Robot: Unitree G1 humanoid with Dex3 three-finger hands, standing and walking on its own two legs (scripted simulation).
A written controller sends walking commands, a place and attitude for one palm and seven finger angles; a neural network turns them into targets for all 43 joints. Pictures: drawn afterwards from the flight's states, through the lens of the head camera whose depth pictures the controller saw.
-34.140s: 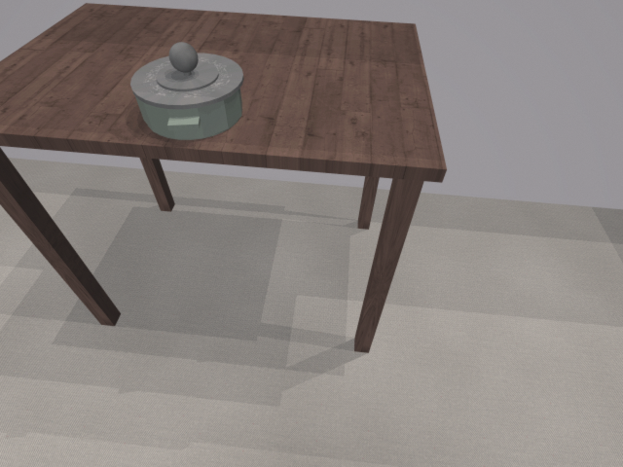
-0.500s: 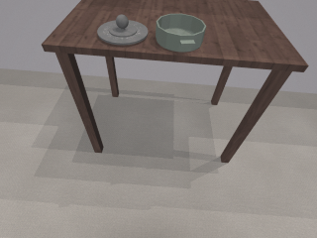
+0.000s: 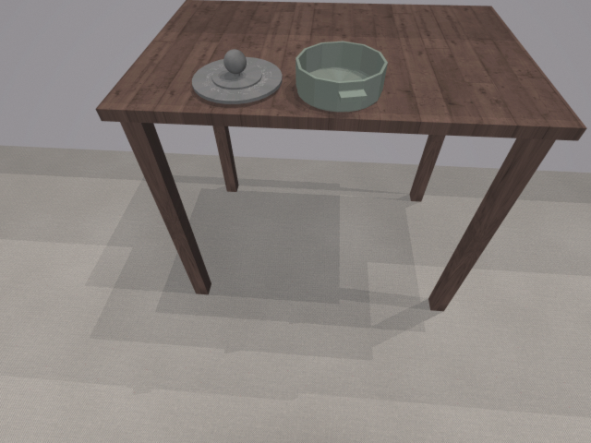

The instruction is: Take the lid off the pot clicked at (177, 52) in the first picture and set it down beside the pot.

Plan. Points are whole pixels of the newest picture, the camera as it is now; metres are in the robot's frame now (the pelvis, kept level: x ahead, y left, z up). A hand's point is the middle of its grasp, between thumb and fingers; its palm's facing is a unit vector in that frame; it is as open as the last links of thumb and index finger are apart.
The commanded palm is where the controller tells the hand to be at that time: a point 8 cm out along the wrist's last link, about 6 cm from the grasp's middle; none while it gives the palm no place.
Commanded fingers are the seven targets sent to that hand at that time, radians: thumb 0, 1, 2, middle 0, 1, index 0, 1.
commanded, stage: let the arm hang, fingers relaxed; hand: left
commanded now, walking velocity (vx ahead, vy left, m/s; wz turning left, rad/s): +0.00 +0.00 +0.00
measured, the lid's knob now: (235, 61) +0.84 +0.17 +0.11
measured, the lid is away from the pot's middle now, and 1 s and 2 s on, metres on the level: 0.23 0.23 0.23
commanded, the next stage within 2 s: look to check the result in 0.90 s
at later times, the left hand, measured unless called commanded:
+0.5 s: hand out of the picture +0.01 +0.16 -0.17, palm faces +0.03 -0.98 -0.19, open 7.4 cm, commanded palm none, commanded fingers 0.00 0.90 0.90 -0.20 -0.30 -0.20 -0.30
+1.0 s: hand out of the picture +0.01 +0.16 -0.18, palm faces +0.03 -0.98 -0.18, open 7.4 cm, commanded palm none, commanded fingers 0.00 0.90 0.90 -0.20 -0.30 -0.20 -0.30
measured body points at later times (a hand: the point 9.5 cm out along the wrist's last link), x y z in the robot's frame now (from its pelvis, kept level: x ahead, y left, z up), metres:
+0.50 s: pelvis +0.00 +0.00 +0.00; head +0.02 -0.01 +0.45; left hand +0.01 +0.22 -0.16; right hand -0.01 -0.22 -0.16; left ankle +0.00 +0.12 -0.74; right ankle -0.03 -0.12 -0.74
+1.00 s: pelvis +0.01 +0.00 +0.00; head +0.03 +0.00 +0.45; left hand +0.01 +0.22 -0.16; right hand -0.02 -0.21 -0.16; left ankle +0.00 +0.12 -0.74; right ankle -0.03 -0.12 -0.74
